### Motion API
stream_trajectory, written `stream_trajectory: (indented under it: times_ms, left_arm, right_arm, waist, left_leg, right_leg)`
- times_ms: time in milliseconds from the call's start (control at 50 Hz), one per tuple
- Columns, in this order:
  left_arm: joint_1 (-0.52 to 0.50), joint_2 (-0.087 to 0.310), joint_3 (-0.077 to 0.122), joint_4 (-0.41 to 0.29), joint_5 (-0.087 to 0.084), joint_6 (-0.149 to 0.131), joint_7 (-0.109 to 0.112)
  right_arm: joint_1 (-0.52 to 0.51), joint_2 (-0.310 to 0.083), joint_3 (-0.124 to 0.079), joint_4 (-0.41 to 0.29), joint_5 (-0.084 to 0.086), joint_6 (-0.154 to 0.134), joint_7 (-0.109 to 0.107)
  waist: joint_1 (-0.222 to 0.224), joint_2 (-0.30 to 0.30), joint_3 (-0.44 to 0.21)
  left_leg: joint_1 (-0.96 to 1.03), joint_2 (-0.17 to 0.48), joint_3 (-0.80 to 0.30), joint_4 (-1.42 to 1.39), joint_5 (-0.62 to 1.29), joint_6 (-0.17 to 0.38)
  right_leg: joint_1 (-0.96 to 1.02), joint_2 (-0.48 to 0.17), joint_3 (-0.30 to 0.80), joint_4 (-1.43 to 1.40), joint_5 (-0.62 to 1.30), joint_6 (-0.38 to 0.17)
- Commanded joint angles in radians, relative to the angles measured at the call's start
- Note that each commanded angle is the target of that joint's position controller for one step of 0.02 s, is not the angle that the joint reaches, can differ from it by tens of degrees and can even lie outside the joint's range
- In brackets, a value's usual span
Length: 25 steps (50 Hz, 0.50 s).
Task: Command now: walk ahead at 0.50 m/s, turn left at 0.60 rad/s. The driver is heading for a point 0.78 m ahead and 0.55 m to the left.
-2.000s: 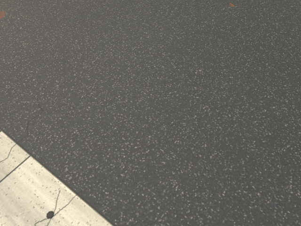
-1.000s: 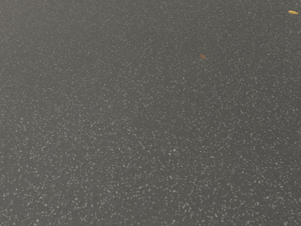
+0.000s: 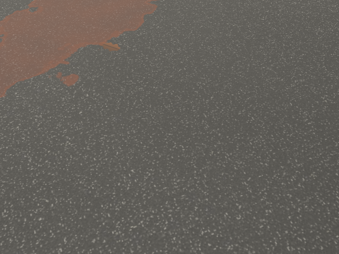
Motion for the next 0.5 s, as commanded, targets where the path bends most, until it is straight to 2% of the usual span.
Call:
stream_trajectory:
  times_ms: [20,80,140,180,220,260,280,300,320,340,360,380,400,420,440,460,500]
  left_arm:
    - [-0.024,0.143,0.036,-0.041,-0.003,-0.02,0.005]
    - [-0.022,0.166,0.042,-0.023,-0.002,-0.013,0.008]
    - [0.005,0.187,0.045,-0.003,-0.009,-0.001,0.013]
    - [0.037,0.204,0.049,0.013,-0.017,0.008,0.013]
    - [0.053,0.223,0.055,0.026,-0.028,0.021,0.012]
    - [0.047,0.253,0.064,0.027,-0.039,0.033,0.016]
    - [0.043,0.269,0.069,0.026,-0.045,0.04,0.02]
    - [0.029,0.269,0.068,0.022,-0.05,0.047,0.024]
    - [0.036,0.238,0.054,0.014,-0.038,0.045,0.029]
    - [0.108,0.096,0.009,-0.042,0.014,0.029,0.019]
    - [0.061,0.123,-0.001,-0.067,-0.006,-0.01,0.006]
    - [-0.051,0.196,0.019,-0.096,-0.048,-0.03,-0.004]
    - [-0.076,0.184,0.012,-0.107,-0.048,-0.042,-0.004]
    - [-0.073,0.178,0.012,-0.094,-0.023,-0.045,0.004]
    - [-0.056,0.189,0.02,-0.086,-0.007,-0.037,0.006]
    - [-0.04,0.19,0.022,-0.083,-0.003,-0.025,0.004]
    - [-0.036,0.162,0.017,-0.081,0.006,-0.006,0.004]
  right_arm:
    - [-0.029,-0.038,-0.011,-0.095,-0.004,-0.004,0.004]
    - [-0.078,-0.029,-0.005,-0.102,-0.004,-0.01,0.016]
    - [-0.179,-0.009,0.006,-0.124,-0.005,-0.02,0.036]
    - [-0.233,-0.004,0.009,-0.144,-0.002,-0.022,0.048]
    - [-0.263,-0.014,0.006,-0.164,0.0,-0.021,0.058]
    - [-0.236,-0.045,-0.01,-0.171,-0.007,-0.017,0.062]
    - [-0.174,-0.072,-0.025,-0.162,-0.01,-0.012,0.06]
    - [-0.036,-0.112,-0.05,-0.127,-0.008,-0.008,0.055]
    - [0.145,-0.175,-0.084,-0.078,-0.004,0.001,0.038]
    - [0.158,-0.295,-0.102,-0.07,0.006,0.0,0.021]
    - [0.173,-0.262,-0.083,-0.112,0.0,-0.021,0.029]
    - [0.15,-0.189,-0.06,-0.096,-0.01,-0.037,0.036]
    - [0.107,-0.163,-0.051,-0.09,-0.008,-0.046,0.036]
    - [0.035,-0.135,-0.041,-0.096,-0.009,-0.048,0.034]
    - [-0.015,-0.11,-0.031,-0.11,-0.019,-0.049,0.03]
    - [-0.038,-0.106,-0.027,-0.118,-0.026,-0.05,0.027]
    - [-0.038,-0.114,-0.029,-0.107,-0.02,-0.055,0.016]
  waist:
    - [-0.006,-0.14,0.001]
    - [0.006,-0.122,0.003]
    - [0.046,-0.112,0.031]
    - [0.064,-0.108,0.051]
    - [0.062,-0.114,0.064]
    - [0.023,-0.141,0.029]
    - [-0.02,-0.158,-0.016]
    - [-0.104,-0.145,-0.089]
    - [-0.19,-0.097,-0.178]
    - [-0.099,0.189,-0.241]
    - [-0.126,0.154,-0.428]
    - [-0.156,0.065,-0.306]
    - [-0.121,0.026,-0.196]
    - [-0.073,-0.035,-0.132]
    - [-0.035,-0.02,-0.103]
    - [-0.013,-0.005,-0.092]
    - [0.0,-0.013,-0.076]
  left_leg:
    - [-0.162,0.071,-0.047,-0.069,0.082,-0.015]
    - [-0.163,0.071,-0.026,-0.215,0.228,-0.02]
    - [-0.118,0.055,0.032,-0.379,0.341,-0.007]
    - [-0.106,0.045,0.063,-0.451,0.338,0.007]
    - [-0.098,0.031,0.087,-0.499,0.283,0.031]
    - [-0.011,-0.022,0.136,-0.525,0.181,0.071]
    - [0.082,-0.061,0.163,-0.53,0.132,0.096]
    - [0.27,-0.105,0.181,-0.584,0.165,0.13]
    - [0.571,-0.097,0.109,-0.614,0.206,0.172]
    - [0.916,0.171,-0.388,-0.647,0.13,0.322]
    - [1.007,0.292,-0.796,-0.82,-0.055,0.433]
    - [0.938,0.264,-0.666,-0.86,-0.025,0.369]
    - [0.795,0.223,-0.536,-0.862,0.048,0.334]
    - [0.652,0.182,-0.441,-0.865,0.152,0.303]
    - [0.546,0.151,-0.375,-0.882,0.257,0.291]
    - [0.479,0.137,-0.352,-0.903,0.305,0.291]
    - [0.394,0.121,-0.299,-0.923,0.397,0.301]
  right_leg:
    - [0.109,-0.292,0.22,-0.243,0.119,-0.168]
    - [0.147,-0.278,0.106,-0.249,0.213,-0.156]
    - [0.167,-0.263,0.008,-0.245,0.246,-0.13]
    - [0.208,-0.277,-0.025,-0.238,0.259,-0.121]
    - [0.266,-0.299,-0.049,-0.21,0.336,-0.109]
    - [0.311,-0.305,-0.088,-0.104,0.641,-0.09]
    - [0.319,-0.301,-0.107,0.005,0.813,-0.08]
    - [0.273,-0.277,-0.136,0.188,0.883,-0.058]
    - [0.083,-0.242,-0.145,0.448,0.725,-0.019]
    - [-0.377,-0.084,-0.124,0.823,-0.181,0.044]
    - [-0.526,0.009,0.132,0.999,-0.422,0.048]
    - [-0.619,-0.046,0.178,1.002,-0.326,0.032]
    - [-0.607,-0.085,0.167,0.92,-0.239,0.017]
    - [-0.546,-0.119,0.167,0.831,-0.182,0.023]
    - [-0.472,-0.14,0.172,0.769,-0.144,0.03]
    - [-0.424,-0.144,0.172,0.741,-0.124,0.04]
    - [-0.39,-0.137,0.15,0.663,-0.097,0.071]
Keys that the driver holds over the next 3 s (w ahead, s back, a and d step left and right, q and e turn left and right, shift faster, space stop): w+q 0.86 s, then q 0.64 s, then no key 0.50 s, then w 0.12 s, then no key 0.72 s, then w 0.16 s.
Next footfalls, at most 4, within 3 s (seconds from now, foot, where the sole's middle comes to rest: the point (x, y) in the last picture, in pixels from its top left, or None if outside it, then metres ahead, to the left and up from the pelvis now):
0.32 left None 0.32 0.17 -0.78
0.80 right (171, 214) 0.65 0.06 -0.78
1.26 left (98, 217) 0.63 0.37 -0.78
1.66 right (136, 185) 0.78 0.22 -0.78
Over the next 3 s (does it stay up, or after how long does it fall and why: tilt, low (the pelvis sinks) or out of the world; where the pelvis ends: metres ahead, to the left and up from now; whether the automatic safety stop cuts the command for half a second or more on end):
stays up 0.67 0.25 -0.01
